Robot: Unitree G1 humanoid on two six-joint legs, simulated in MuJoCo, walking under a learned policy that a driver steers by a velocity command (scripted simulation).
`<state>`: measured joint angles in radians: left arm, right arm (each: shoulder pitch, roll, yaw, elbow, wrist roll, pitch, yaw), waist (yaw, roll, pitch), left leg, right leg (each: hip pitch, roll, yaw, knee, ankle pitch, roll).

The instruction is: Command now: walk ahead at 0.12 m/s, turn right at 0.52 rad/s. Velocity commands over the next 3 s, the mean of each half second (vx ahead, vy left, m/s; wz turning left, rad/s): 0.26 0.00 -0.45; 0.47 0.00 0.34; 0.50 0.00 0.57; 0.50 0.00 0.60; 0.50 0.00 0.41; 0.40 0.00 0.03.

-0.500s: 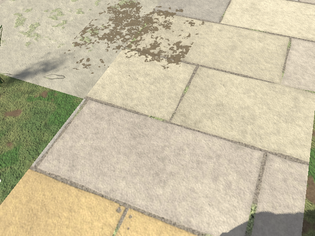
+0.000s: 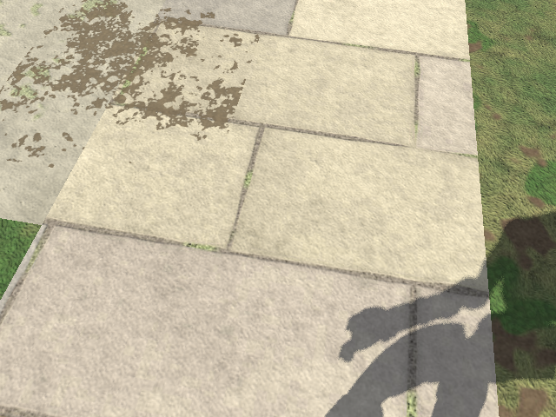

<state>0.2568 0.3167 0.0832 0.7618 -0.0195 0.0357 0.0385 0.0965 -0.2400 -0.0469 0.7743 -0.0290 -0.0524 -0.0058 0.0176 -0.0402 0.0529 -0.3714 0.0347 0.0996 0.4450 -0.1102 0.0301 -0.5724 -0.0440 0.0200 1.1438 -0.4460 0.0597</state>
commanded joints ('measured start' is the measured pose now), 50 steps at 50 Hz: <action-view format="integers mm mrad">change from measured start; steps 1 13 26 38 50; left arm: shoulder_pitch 91 224 157 117 -58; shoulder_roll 33 140 107 150 44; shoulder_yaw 15 65 23 34 -11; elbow -64 -23 -49 5 -137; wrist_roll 8 -1 26 16 39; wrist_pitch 16 1 -110 -82 -145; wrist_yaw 2 -33 -13 3 -18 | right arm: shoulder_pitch -53 -62 -163 84 112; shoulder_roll -156 -98 -102 -201 -200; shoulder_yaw -42 -38 -31 -67 -58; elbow -47 -2 10 15 -42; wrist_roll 2 43 51 56 45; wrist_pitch -13 35 -26 -28 -27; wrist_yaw -14 7 49 78 10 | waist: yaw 24 75 47 -106 -9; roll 173 -123 -69 -73 82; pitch -137 -90 -9 -153 -42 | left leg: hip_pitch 79 -136 -367 135 84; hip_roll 274 130 38 -137 88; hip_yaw -137 109 -105 33 -386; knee -214 288 259 87 -268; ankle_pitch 197 -451 164 31 140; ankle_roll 212 -4 -45 122 272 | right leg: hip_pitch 55 537 586 636 -24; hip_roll -49 -117 -176 -172 -61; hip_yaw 8 145 104 -149 31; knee -77 -777 -1018 -514 -216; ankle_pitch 101 5 373 1239 252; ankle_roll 0 -242 -236 -133 1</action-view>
